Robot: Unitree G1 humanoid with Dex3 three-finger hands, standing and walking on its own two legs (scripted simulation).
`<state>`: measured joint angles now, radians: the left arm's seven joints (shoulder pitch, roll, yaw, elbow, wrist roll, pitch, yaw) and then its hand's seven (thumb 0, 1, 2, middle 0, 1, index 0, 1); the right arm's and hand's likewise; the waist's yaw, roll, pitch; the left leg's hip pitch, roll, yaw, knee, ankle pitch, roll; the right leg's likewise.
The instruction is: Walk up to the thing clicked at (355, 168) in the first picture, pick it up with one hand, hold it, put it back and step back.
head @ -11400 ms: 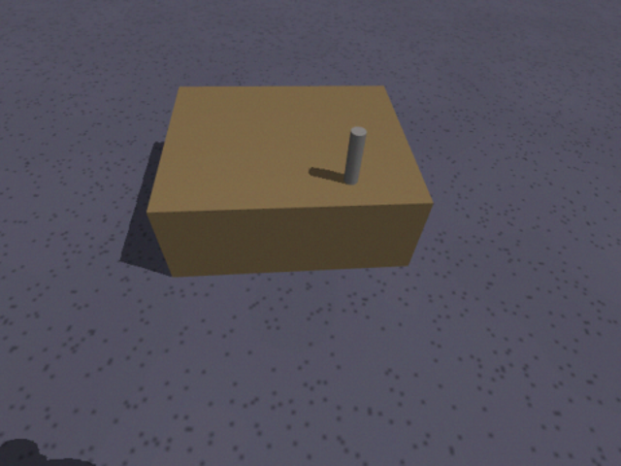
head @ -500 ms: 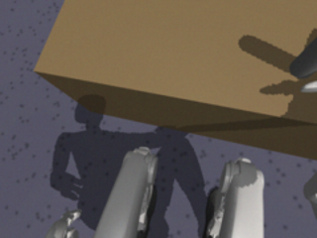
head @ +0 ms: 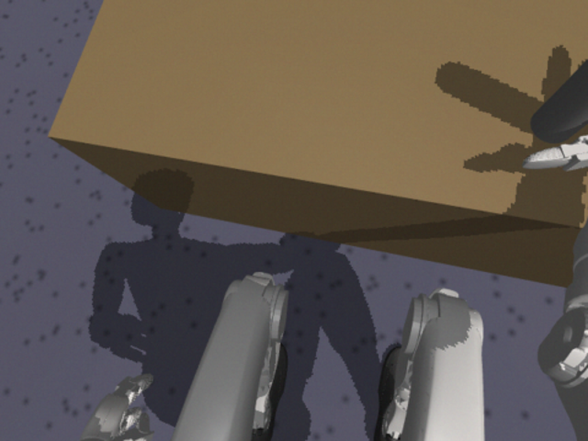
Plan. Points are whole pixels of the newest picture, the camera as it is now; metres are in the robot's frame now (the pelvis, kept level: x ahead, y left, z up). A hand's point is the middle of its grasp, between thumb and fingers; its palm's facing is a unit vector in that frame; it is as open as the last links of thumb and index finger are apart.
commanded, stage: close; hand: right
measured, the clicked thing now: out of the picture +0.53 -0.29 +0.05
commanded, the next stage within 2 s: settle in 0.66 s
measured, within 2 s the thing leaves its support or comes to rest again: leaves its support in 1.04 s
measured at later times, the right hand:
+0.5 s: hand (587, 91) +0.53 -0.29 +0.01, palm faces +0.26 +0.97 -0.02, open 12.0 cm
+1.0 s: hand out of the picture +0.53 -0.29 +0.02, palm faces +0.28 +0.96 -0.03, open 7.8 cm
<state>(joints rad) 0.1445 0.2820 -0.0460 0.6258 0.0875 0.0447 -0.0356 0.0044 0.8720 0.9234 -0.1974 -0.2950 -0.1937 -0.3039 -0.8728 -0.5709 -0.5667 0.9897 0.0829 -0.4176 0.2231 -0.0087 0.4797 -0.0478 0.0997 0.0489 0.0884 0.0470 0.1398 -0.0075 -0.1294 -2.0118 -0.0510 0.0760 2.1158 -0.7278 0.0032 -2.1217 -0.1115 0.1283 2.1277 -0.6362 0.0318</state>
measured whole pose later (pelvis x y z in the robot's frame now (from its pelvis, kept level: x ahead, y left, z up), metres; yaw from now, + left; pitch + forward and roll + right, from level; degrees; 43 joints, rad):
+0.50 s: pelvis +0.00 +0.00 +0.00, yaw +0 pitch +35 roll +6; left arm 0.18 0.28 -0.06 0.63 0.09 0.06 -0.04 0.00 0.90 0.91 -0.20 -0.30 -0.20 -0.30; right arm -0.95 -0.62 -0.56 1.04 0.05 -0.40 0.18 -0.01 0.31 -0.32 0.75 0.52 0.74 0.52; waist 0.17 -0.01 -0.11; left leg -2.02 -0.05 0.08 2.12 -0.72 -0.01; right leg -2.14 -0.10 0.13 2.14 -0.63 0.02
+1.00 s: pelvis +0.00 +0.00 +0.00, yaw +0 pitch +36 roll +6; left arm 0.18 0.28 -0.06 0.61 0.08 0.08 -0.03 0.00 0.90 0.90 -0.20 -0.30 -0.20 -0.30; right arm -0.93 -0.61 -0.57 0.99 0.04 -0.37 0.17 0.02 0.16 -1.07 0.92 1.17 0.87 1.16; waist 0.17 -0.01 -0.12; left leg -2.00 -0.05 0.08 2.09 -0.72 0.00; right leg -2.12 -0.11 0.13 2.11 -0.63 0.03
